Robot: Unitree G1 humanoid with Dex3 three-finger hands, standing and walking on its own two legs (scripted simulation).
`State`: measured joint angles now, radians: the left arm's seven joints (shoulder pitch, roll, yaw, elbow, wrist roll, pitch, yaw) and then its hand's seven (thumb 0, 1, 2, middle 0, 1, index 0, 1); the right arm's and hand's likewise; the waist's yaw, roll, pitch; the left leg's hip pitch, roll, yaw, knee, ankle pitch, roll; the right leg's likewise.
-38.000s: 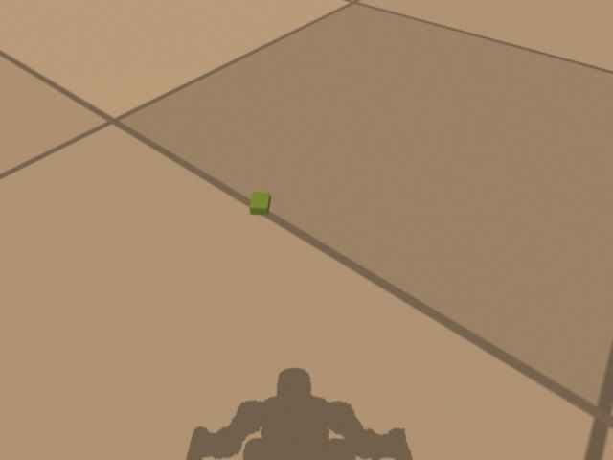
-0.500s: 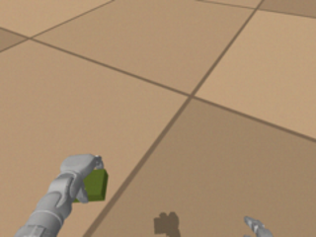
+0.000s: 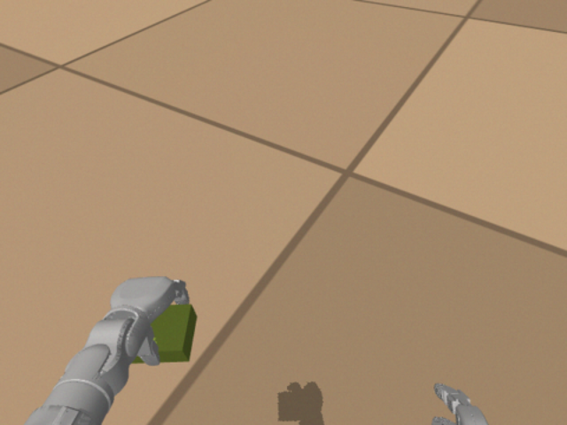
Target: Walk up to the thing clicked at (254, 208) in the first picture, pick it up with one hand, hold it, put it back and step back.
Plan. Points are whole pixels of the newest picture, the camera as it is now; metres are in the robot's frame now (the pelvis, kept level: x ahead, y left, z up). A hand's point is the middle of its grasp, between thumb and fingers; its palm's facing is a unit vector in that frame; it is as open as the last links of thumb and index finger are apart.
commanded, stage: hold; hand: left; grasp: from above
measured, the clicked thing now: (159, 333) +0.30 +0.23 -0.09
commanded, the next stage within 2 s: crouch in 0.12 s
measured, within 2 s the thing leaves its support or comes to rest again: neither
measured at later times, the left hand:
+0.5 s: hand (156, 331) +0.29 +0.23 -0.07, palm faces -0.49 -0.05 -0.87, open 10.7 cm
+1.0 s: hand (181, 338) +0.37 +0.26 -0.30, palm faces -0.42 +0.03 -0.91, open 10.7 cm
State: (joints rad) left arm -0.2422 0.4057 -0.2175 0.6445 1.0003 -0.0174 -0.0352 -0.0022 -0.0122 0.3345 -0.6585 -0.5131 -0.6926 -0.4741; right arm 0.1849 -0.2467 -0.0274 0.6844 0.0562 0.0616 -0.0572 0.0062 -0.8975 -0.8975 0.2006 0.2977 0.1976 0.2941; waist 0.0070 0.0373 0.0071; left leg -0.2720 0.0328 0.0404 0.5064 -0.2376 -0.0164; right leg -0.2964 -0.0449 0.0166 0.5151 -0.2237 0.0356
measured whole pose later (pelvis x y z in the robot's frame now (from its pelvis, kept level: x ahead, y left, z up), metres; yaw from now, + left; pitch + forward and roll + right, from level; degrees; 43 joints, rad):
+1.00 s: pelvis -0.04 +0.01 -0.18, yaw +0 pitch +30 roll -3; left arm -0.71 0.50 -0.04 1.24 1.19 -0.08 0.37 -0.01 -0.03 0.44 -0.60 -0.58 -0.63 -0.54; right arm 0.24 -0.25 -0.07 0.76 -0.05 0.01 -0.01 0.00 -0.89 -0.89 0.20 0.30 0.20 0.29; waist -0.15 0.02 -0.17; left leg -1.48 0.05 -0.04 1.53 -0.58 -0.01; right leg -1.45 -0.03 0.00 1.47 -0.54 0.05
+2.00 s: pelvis -0.07 +0.01 -0.41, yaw -4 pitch +36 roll -9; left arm -1.04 0.87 0.15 1.44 1.33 -0.26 0.31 0.00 -0.03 0.37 -0.66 -0.52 -0.69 -0.48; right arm 0.19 -0.27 0.06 0.71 -0.14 -0.02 0.15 0.00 -0.91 -0.90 0.20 0.30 0.20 0.29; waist -0.28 -0.01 -0.02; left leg -2.26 0.00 -0.15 2.31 -0.69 -0.01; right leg -2.18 -0.02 -0.03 2.20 -0.66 0.07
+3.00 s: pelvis -0.06 +0.02 -0.46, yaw -10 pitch +32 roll -14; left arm -1.12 1.07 0.16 1.62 1.39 -0.28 0.44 0.00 0.01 0.29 -0.69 -0.44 -0.73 -0.40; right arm 0.13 -0.31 0.21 0.65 -0.19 -0.06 0.17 -0.01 -0.89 -0.90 0.20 0.30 0.20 0.30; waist -0.37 -0.09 0.12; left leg -2.37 0.00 -0.23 2.51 -0.71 0.00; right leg -2.26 0.01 -0.08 2.33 -0.65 0.07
